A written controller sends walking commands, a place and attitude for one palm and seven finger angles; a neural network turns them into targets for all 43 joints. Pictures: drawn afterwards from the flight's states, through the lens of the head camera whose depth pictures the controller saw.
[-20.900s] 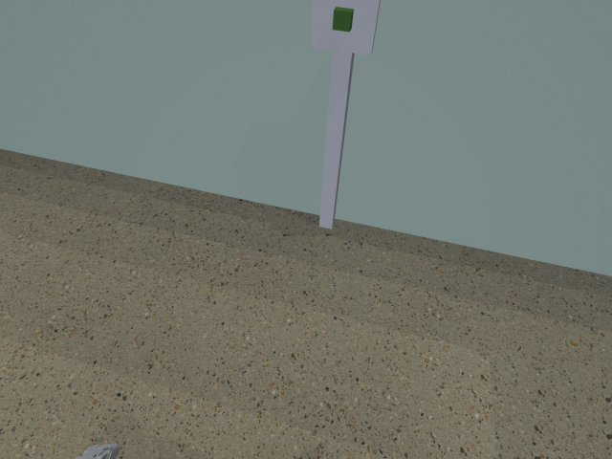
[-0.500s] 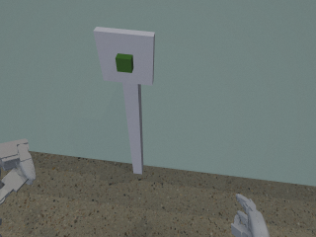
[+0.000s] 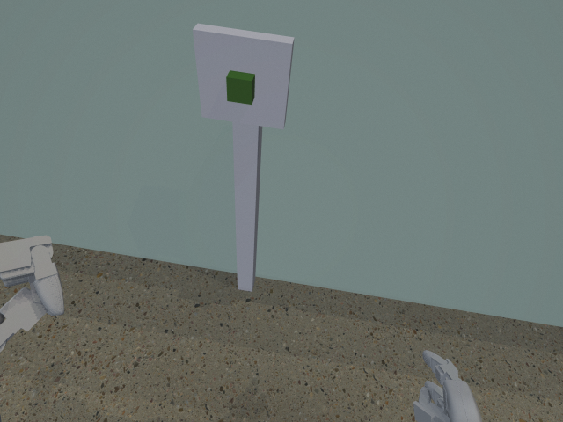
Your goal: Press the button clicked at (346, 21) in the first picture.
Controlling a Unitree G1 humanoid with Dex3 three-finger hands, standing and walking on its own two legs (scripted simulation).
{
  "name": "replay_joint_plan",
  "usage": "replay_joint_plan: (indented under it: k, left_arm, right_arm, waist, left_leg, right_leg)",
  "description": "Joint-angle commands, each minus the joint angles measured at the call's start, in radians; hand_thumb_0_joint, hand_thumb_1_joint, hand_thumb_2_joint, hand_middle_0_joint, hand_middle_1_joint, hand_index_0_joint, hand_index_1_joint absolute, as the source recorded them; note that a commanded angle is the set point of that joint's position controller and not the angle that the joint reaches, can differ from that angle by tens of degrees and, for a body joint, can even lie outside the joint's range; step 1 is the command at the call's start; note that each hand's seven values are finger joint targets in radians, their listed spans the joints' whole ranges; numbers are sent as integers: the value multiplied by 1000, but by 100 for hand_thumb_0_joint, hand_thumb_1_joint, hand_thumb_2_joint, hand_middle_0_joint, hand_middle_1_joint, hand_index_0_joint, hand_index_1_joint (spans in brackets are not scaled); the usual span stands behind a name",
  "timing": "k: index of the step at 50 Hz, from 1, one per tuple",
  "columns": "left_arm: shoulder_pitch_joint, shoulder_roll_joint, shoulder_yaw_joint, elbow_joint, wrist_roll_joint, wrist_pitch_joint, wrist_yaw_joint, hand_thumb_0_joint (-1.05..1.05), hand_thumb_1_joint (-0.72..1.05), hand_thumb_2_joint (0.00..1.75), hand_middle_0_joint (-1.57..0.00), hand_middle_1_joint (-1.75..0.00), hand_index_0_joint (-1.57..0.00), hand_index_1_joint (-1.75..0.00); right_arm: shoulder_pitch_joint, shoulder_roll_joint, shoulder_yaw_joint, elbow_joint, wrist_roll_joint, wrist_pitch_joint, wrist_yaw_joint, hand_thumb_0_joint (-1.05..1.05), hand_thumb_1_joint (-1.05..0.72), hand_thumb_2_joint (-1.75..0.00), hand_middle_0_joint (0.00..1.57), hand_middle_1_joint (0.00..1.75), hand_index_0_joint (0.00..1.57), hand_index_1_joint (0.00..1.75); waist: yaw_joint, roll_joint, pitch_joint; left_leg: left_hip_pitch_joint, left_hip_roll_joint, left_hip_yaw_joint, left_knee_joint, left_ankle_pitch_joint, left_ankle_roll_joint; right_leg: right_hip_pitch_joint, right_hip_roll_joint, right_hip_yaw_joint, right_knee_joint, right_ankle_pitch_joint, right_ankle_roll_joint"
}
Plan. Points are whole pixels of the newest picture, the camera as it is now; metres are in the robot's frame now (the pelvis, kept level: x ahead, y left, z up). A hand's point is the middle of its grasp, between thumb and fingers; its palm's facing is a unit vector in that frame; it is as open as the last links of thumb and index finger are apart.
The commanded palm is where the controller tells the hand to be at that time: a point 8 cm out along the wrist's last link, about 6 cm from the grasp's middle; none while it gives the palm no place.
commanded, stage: step back with the hand held close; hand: left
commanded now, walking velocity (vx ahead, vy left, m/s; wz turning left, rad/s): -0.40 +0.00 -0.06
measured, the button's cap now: (241, 86) +0.67 +0.13 +0.14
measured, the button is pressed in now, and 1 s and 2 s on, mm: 0 0 0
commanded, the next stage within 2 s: stop stepping back and stand still in 0.10 s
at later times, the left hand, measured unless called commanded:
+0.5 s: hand out of the picture +0.09 +0.22 +0.19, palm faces +0.33 -0.85 -0.41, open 3.1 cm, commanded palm +0.05 +0.26 +0.19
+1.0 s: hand out of the picture +0.05 +0.22 +0.18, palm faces +0.37 -0.84 -0.40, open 3.1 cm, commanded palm none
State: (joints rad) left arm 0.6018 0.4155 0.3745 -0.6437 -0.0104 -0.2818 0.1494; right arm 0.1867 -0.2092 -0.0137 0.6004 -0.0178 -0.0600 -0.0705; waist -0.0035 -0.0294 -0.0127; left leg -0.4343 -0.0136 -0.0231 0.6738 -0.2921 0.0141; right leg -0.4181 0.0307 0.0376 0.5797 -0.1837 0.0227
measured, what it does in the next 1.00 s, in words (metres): walks backwards: right foot, then left foot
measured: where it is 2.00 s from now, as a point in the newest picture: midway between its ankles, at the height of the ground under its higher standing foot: outside the picture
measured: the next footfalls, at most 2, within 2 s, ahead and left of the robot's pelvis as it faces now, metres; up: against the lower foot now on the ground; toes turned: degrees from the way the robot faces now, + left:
right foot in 0.34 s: -0.11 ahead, -0.11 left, +0.00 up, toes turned -7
left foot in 0.50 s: -0.07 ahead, +0.11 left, +0.00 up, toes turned -3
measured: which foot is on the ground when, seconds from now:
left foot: down 0.00-0.32, up 0.34-0.48, down 0.50-1.00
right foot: down 0.00-0.02, up 0.04-0.32, down 0.34-1.00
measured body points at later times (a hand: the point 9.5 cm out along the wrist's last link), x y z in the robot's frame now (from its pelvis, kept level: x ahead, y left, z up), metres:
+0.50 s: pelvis -0.11 -0.01 +0.01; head -0.13 +0.02 +0.46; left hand +0.07 +0.26 +0.21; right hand +0.01 -0.26 -0.07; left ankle -0.08 +0.10 -0.72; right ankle -0.17 -0.12 -0.72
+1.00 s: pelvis -0.14 -0.01 +0.02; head -0.16 -0.01 +0.46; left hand +0.03 +0.26 +0.20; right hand +0.00 -0.26 -0.07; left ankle -0.11 +0.11 -0.72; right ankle -0.15 -0.11 -0.72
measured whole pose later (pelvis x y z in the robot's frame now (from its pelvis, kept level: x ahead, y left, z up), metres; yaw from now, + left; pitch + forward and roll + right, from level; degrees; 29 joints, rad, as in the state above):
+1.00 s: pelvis -0.14 -0.01 +0.02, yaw -4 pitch -1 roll +0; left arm 0.60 0.34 0.33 -0.50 -0.02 -0.21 0.16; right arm 0.24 -0.21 0.01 0.66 -0.01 -0.12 -0.08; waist 0.02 -0.01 -0.03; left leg -0.26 0.02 0.01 0.50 -0.22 -0.01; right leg -0.21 0.01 -0.07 0.50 -0.27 -0.03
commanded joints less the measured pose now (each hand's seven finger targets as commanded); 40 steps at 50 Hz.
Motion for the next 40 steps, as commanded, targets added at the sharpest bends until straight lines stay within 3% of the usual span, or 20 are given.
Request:
replay_joint_plan:
  k: [1, 2, 4, 6, 10, 14, 15, 16, 17, 18, 21, 24, 26, 28, 31, 33, 34, 36, 37, 40]
  left_arm:
    - [-37, 148, 146, -171, 6, -71, 17, 0, 90, 90, -130, -150, -130, -150]
    - [-34, 149, 154, -178, 7, -74, 14, 0, 90, 90, -130, -150, -130, -150]
    - [-30, 118, 125, -215, -11, -70, 18, 0, 90, 90, -130, -150, -130, -150]
    - [11, 96, 88, -217, -22, -60, 17, 0, 90, 90, -130, -150, -130, -150]
    - [-31, 99, 64, -227, -25, -34, 15, 0, 90, 90, -130, -150, -130, -150]
    - [54, 150, 112, -206, -46, 4, 9, 0, 90, 90, -130, -150, -130, -150]
    - [82, 197, 152, -210, -45, 10, 6, 0, 90, 90, -130, -150, -130, -150]
    - [72, 208, 159, -214, -59, 5, 6, 0, 90, 90, -130, -150, -130, -150]
    - [33, 249, 212, -234, -70, 6, 19, 0, 90, 90, -130, -150, -130, -150]
    - [2, 206, 173, -191, -65, 21, 15, 0, 90, 90, -130, -150, -130, -150]
    - [-26, 119, 109, -88, -45, 45, 19, 0, 90, 90, -130, -150, -130, -150]
    - [-56, 101, 68, -74, -22, 23, 25, 0, 90, 90, -130, -150, -130, -150]
    - [-73, 115, 64, -116, -20, 13, 24, 0, 90, 90, -130, -150, -130, -150]
    - [-82, 128, 73, -173, -21, 0, 23, 0, 90, 90, -130, -150, -130, -150]
    - [-29, 136, 86, -176, -13, 3, 27, 0, 90, 90, -130, -150, -130, -150]
    - [32, 118, 82, -150, -8, 10, 23, 0, 90, 90, -130, -150, -130, -150]
    - [40, 132, 99, -129, -8, 7, 22, 0, 90, 90, -130, -150, -130, -150]
    - [48, 147, 123, -89, -19, 7, 21, 0, 90, 90, -130, -150, -130, -150]
    - [27, 136, 123, -77, -25, 8, 24, 0, 90, 90, -130, -150, -130, -150]
    - [-49, 111, 96, -52, -21, 2, 20, 0, 90, 90, -130, -150, -130, -150]
  right_arm:
    - [-100, -140, -51, -168, 3, -77, -24, 0, -90, -90, 20, 30, 20, 30]
    - [-83, -128, -52, -167, -18, -95, -22, 0, -90, -90, 20, 30, 20, 30]
    - [-47, -118, -65, -140, -15, -117, -7, 0, -90, -90, 20, 30, 20, 30]
    - [-47, -116, -61, -126, -9, -134, 4, 0, -90, -90, 20, 30, 20, 30]
    - [-54, -112, -44, -100, -12, -148, 14, 0, -90, -90, 20, 30, 20, 30]
    - [-72, -109, -26, -146, -4, -121, 11, 0, -90, -90, 20, 30, 20, 30]
    - [-63, -105, -29, -154, -4, -100, 10, 0, -90, -90, 20, 30, 20, 30]
    - [-75, -91, -24, -153, -2, -81, 7, 0, -90, -90, 20, 30, 20, 30]
    - [-85, -96, -13, -138, -17, -75, 4, 0, -90, -90, 20, 30, 20, 30]
    - [-64, -86, -15, -130, 5, -80, -4, 0, -90, -90, 20, 30, 20, 30]
    - [-90, -102, -20, -119, 22, -90, -25, 0, -90, -90, 20, 30, 20, 30]
    - [-58, -123, -14, -105, 17, -115, -34, 0, -90, -90, 20, 30, 20, 30]
    - [-61, -156, -27, -135, 24, -130, -41, 0, -90, -90, 20, 30, 20, 30]
    - [-31, -124, -12, -114, 5, -133, -36, 0, -90, -90, 20, 30, 20, 30]
    - [-46, -125, -12, -109, 3, -151, -20, 0, -90, -90, 20, 30, 20, 30]
    - [-57, -128, -10, -122, 11, -143, -9, 0, -90, -90, 20, 30, 20, 30]
    - [-63, -122, -13, -130, 7, -131, -6, 0, -90, -90, 20, 30, 20, 30]
    - [-45, -112, -28, -128, 12, -107, -1, 0, -90, -90, 20, 30, 20, 30]
    - [-36, -114, -34, -118, 16, -99, -2, 0, -90, -90, 20, 30, 20, 30]
    - [-51, -98, -14, -112, 15, -101, -6, 0, -90, -90, 20, 30, 20, 30]
  waist:
    - [-2, 361, -108]
    - [-10, 377, -125]
    - [-3, 167, -130]
    - [9, 168, -176]
    - [0, 294, -156]
    - [11, 252, -132]
    - [4, 138, -131]
    - [4, -41, -123]
    - [14, -92, -123]
    - [13, -179, -119]
    - [-12, -140, 6]
    - [-14, 61, 7]
    - [2, 153, -26]
    - [-19, 262, -75]
    - [0, 194, -61]
    - [6, 187, -44]
    - [-2, 133, -19]
    - [-1, -107, 3]
    - [-1, -144, 37]
    - [-17, -69, 19]
  left_leg:
    - [-141, 323, -318, -482, -79, 118]
    - [-193, 379, -407, -539, -151, 161]
    - [45, 349, -317, -401, 188, 171]
    - [204, 311, -228, -363, 378, 140]
    - [233, 269, -181, -459, 227, 102]
    - [141, 122, -44, -468, -136, -15]
    - [172, 42, 35, -289, -93, -44]
    - [253, 7, 58, 16, -21, -58]
    - [187, 15, 28, 195, 8, -50]
    - [65, 2, -11, 293, -33, -46]
    - [52, 81, -31, 120, -21, -13]
    - [206, 68, 13, -262, 41, 22]
    - [239, 165, -122, -300, 140, 66]
    - [290, 234, -316, -403, 160, 78]
    - [192, 244, -254, -406, 103, 116]
    - [56, 156, -104, -354, -9, 56]
    - [-11, 104, -59, -297, -90, 29]
    - [3, 12, 5, 31, -93, -15]
    - [-5, 15, 6, 193, -64, -19]
    - [29, 68, -18, 70, -61, -2]
  right_leg:
    - [203, 37, -13, 269, -127, -3]
    - [196, 52, 26, 479, -241, -3]
    - [-10, 29, 57, 497, -307, -12]
    - [-37, 16, 7, 391, -331, -4]
    - [49, 34, -61, 201, -350, -7]
    - [286, 37, -144, -264, -245, -54]
    - [222, -64, -62, -346, -204, -100]
    - [9, -243, 107, -434, -293, -166]
    - [-49, -369, 196, -442, -252, -221]
    - [-7, -361, 200, -400, -291, -225]
    - [15, -305, 84, -325, -188, -164]
    - [67, -196, 25, -187, -152, -90]
    - [83, -84, -30, -48, -84, -38]
    - [30, -28, -96, 120, -207, -17]
    - [117, -44, -71, 62, -263, -20]
    - [276, -48, -87, -138, -143, -32]
    - [289, -90, -14, -207, -154, -57]
    - [101, -290, 298, -415, -470, -157]
    - [45, -349, 344, -451, -444, -195]
    - [105, -303, 168, -330, -129, -172]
